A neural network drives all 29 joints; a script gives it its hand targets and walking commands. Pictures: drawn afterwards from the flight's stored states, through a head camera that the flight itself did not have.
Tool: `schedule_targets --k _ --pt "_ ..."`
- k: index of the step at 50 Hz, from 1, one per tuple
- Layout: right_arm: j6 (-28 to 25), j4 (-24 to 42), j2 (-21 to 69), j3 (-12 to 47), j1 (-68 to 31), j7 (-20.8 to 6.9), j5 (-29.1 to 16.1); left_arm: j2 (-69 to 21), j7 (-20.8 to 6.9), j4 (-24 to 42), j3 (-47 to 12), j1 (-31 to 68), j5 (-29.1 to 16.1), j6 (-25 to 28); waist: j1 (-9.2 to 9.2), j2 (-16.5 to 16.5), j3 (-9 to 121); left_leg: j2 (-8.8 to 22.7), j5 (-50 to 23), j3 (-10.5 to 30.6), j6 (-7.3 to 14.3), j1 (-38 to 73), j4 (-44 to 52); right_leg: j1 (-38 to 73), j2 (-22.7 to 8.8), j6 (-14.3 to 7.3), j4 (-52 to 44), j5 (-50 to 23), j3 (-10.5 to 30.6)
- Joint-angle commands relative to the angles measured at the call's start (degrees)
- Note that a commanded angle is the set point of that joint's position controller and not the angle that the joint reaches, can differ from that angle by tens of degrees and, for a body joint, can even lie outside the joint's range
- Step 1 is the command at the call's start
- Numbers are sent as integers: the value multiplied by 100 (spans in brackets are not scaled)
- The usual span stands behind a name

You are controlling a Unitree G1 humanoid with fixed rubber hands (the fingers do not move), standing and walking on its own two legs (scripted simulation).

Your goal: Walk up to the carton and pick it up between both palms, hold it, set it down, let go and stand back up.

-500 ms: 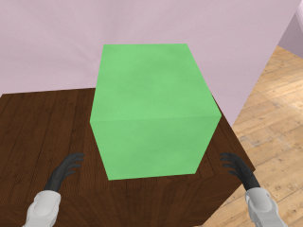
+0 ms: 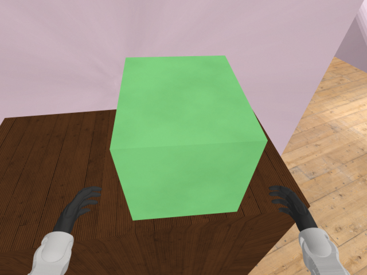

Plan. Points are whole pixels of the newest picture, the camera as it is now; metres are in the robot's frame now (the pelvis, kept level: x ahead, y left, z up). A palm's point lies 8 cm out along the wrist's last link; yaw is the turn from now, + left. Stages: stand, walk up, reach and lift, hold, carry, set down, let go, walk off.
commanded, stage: stand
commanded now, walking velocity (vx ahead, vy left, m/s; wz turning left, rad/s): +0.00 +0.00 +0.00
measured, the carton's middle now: (181, 134) +0.44 +0.03 +0.08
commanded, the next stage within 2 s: none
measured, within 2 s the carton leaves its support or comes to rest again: neither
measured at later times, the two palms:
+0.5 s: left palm (66, 222) +0.24 +0.26 +0.02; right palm (303, 221) +0.25 -0.24 +0.02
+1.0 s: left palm (63, 221) +0.24 +0.27 +0.02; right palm (304, 220) +0.25 -0.24 +0.02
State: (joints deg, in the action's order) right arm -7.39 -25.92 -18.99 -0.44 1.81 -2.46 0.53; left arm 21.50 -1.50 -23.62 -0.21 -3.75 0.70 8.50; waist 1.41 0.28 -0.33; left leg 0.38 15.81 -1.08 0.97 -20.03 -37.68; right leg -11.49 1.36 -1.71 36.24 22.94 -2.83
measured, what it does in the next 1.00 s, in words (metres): stands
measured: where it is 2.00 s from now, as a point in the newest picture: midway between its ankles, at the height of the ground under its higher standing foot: outside the picture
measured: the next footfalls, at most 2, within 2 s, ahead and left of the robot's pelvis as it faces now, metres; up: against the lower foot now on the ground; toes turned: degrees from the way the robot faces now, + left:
none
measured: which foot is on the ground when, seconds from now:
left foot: down 0.00-1.00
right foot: down 0.00-1.00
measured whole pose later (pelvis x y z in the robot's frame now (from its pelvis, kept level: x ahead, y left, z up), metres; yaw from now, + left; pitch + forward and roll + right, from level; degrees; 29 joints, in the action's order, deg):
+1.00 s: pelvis +0.00 +0.01 +0.00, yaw +1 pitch -3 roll -1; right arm -6.7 -28.4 -20.4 -0.9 0.8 -1.1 0.2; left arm 21.3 -1.9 -26.5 -0.3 -1.3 0.3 8.1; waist 1.0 0.0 -1.4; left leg -0.2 14.6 -0.6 1.6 -18.0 -35.5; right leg -8.6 0.8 -1.0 32.9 21.4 -3.5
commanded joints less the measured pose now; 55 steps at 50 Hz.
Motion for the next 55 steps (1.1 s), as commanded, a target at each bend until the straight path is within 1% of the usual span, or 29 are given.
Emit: schedule_targets --k 1,3,9,10,13,14,15,17,18,23,24,25,26,33,34,36,37,40,41,42,43,44,47,49,50,52,53,54,55 --pt "361 -307 -1413 -466 167 184 137 1154 143 -454 565 -339 89 -468 52 -339 -269 476 -612 623 261 220 616 -620 -692 -160 -989 -721 801" --pt "344 -182 -1313 -481 33 175 81 1125 155 -504 506 -275 114 -468 -29 164 -40 516 -849 740 329 335 596 -446 -641 -166 -874 -838 690" --pt "335 -334 -1449 -484 122 218 86 1220 176 -474 600 -12 106 -493 -89 20 -489 517 -324 672 327 55 697 -589 -707 -191 -1093 -337 827" --pt "319 -328 -1252 -442 168 193 100 1189 142 -454 600 -110 73 -485 39 167 -416 489 -409 771 355 -25 674 -412 -719 -204 -983 -598 791" --pt "299 -170 -1303 -431 -141 152 105 1129 169 -444 594 -46 111 -478 67 -246 -200 499 -168 687 343 147 641 -423 -686 -225 -990 -248 818" --pt "344 -337 -1276 -423 355 129 105 1306 180 -612 663 -236 83 -524 -101 -124 -4 470 -148 751 332 307 818 -363 -652 -215 -801 -319 737" --pt "293 -380 -1313 -416 30 114 141 1224 182 -600 616 -198 78 -554 65 -534 -197 502 -168 863 328 109 971 -542 -571 -139 -680 -450 618" --pt "239 -320 -1266 -450 -58 145 91 1005 110 -518 555 -54 61 -557 53 -392 -269 535 -120 835 359 -91 906 -279 -568 -170 -868 -370 578" --pt "261 -306 -1127 -429 91 105 112 1113 140 -538 556 -95 108 -547 18 -20 -315 511 -491 854 310 65 840 -332 -635 -232 -846 -375 633" --pt "283 -364 -1340 -458 246 139 69 1052 125 -588 580 -39 99 -461 -96 54 -162 567 -379 785 316 109 832 -250 -689 -246 -1071 -685 684" --pt "290 -372 -1343 -468 128 136 89 1088 114 -619 581 -265 101 -477 34 -1 -184 516 -346 807 332 262 843 -319 -699 -211 -1160 -312 715" --pt "325 -448 -1348 -480 312 181 23 1159 104 -604 621 59 109 -452 -134 214 -455 478 -591 606 284 293 689 -487 -699 -166 -1339 -542 796" --pt "317 -355 -1439 -496 203 196 55 1068 122 -542 566 121 78 -494 -126 -40 -215 467 -836 715 293 268 686 -324 -743 -140 -1259 -698 746" --pt "301 -276 -1312 -482 107 187 69 1144 133 -567 611 230 56 -469 -124 0 -85 461 -1014 657 281 345 718 -131 -746 -137 -1112 -752 635" --pt "352 -348 -1447 -431 74 187 80 1206 116 -584 632 147 45 -485 9 -117 -143 511 -927 669 311 385 739 -288 -673 -84 -1197 -784 623" --pt "319 -329 -1411 -485 104 195 76 1247 91 -625 617 293 105 -489 -184 -49 -292 516 -1187 661 220 401 663 -279 -799 -141 -1205 -912 682" --pt "377 -321 -1430 -465 43 211 63 1191 106 -608 624 -10 38 -438 31 211 -141 596 -1136 732 263 424 630 -176 -747 -108 -1175 -1038 680" --pt "422 -301 -1195 -374 -22 167 48 1168 178 -733 611 -132 92 -429 33 -21 -389 434 -972 653 309 305 646 -203 -912 3 -1303 -1558 768" --pt "439 -368 -1373 -450 -16 158 75 1360 157 -784 597 -30 80 -510 -92 66 -280 411 -1066 531 247 429 718 -268 -829 -6 -1221 -1131 716" --pt "425 -412 -1485 -480 122 194 61 1146 129 -753 600 -71 33 -515 -2 -417 -127 406 -987 564 221 411 724 -136 -845 -114 -1215 -852 698" --pt "417 -455 -1493 -451 151 243 104 1242 164 -727 586 11 93 -522 -49 -118 -285 486 -742 795 249 286 919 -157 -777 -75 -1208 -767 625" --pt "411 -413 -1282 -427 47 197 102 1176 158 -676 585 -112 120 -514 149 -79 -377 426 -817 707 236 331 806 -278 -712 -95 -1286 -601 650" --pt "356 -466 -1145 -368 277 167 38 1215 143 -806 563 173 100 -539 -156 170 -341 480 -926 726 271 374 865 -306 -776 -152 -1173 -650 668" --pt "350 -439 -1511 -450 -17 233 54 1001 139 -710 539 -21 56 -489 22 -374 -348 564 -1100 837 295 314 791 -192 -793 -125 -1219 -741 660" --pt "376 -520 -1331 -430 -1 202 28 1046 138 -712 498 54 106 -470 -114 -84 -103 573 -899 839 256 350 838 -104 -747 -103 -1309 -829 578" --pt "425 -434 -1385 -436 -93 191 54 1373 154 -732 633 -37 80 -438 -4 354 -284 563 -616 901 316 354 909 -166 -707 -78 -1196 -476 558" --pt "400 -546 -1353 -408 41 210 101 1126 139 -782 542 138 119 -474 -119 -72 -379 465 -756 675 297 406 859 -256 -768 -127 -1451 -655 699" --pt "433 -639 -1372 -405 50 213 132 1260 168 -750 559 -163 79 -499 28 -419 -365 407 -794 699 302 393 901 -266 -779 -116 -1353 -698 706" --pt "386 -599 -1341 -418 18 222 97 1091 154 -779 557 -152 79 -486 47 -219 -300 428 -790 793 321 217 940 -84 -774 -139 -1200 -802 681"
